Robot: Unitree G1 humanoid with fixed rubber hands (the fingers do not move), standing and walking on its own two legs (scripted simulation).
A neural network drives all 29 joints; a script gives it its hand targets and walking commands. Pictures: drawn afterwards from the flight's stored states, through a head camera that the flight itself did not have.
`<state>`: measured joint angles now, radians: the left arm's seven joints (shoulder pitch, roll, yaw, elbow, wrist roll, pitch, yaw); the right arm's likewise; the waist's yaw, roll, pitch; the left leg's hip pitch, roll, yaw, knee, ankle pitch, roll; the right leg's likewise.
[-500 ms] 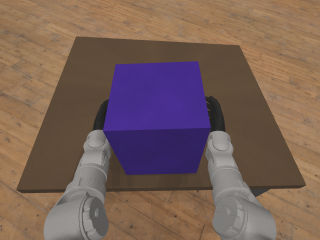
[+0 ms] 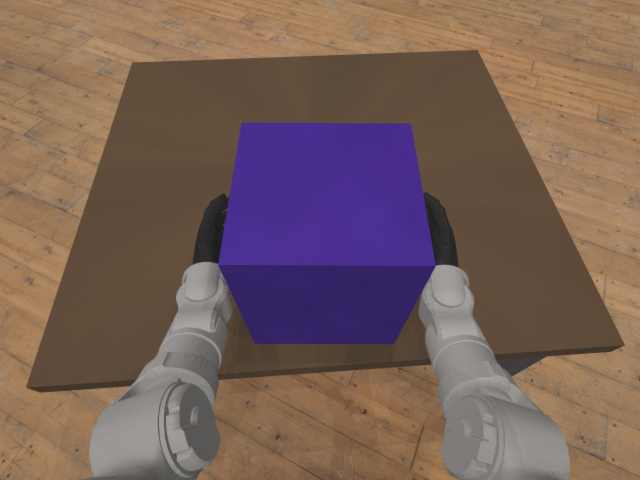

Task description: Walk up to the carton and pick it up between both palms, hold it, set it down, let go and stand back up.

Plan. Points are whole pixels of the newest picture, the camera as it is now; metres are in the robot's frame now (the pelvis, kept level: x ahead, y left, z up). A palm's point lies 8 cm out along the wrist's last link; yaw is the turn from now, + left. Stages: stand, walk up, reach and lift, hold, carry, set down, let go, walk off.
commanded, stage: set down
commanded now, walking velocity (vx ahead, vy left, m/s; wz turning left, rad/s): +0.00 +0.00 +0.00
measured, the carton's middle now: (325, 244) +0.43 +0.02 +0.00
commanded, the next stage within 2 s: none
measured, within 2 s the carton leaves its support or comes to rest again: rests again in 0.28 s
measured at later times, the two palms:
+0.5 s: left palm (175, 232) +0.41 +0.21 +0.06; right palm (423, 239) +0.42 -0.10 +0.05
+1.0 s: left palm (136, 229) +0.39 +0.24 +0.08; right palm (501, 219) +0.43 -0.18 +0.09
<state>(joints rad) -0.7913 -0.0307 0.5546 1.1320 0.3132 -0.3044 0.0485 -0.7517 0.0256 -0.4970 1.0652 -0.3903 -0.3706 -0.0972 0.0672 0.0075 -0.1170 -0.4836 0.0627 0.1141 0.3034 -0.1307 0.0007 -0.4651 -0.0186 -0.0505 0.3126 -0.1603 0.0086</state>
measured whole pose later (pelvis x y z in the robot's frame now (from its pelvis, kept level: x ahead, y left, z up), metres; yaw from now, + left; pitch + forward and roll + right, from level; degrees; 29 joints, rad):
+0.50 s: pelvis -0.02 +0.02 -0.01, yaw -2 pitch +20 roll -2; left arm -0.93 0.12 0.18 1.31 -0.01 -0.26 0.16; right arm -0.90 -0.09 -0.19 1.30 0.02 -0.26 -0.08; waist 0.07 -0.02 -0.25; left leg -0.64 0.09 0.12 0.49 -0.20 0.00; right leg -0.56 0.00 -0.03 0.36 -0.15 0.02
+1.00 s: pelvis -0.05 -0.01 -0.02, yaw +0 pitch +22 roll -1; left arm -1.04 0.36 -0.13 1.35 -0.40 -0.15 0.03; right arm -1.02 -0.35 0.19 1.24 0.47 -0.08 -0.01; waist 0.06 -0.02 -0.26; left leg -0.75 0.09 0.05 0.53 -0.16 -0.03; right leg -0.72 0.01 -0.05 0.52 -0.19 -0.02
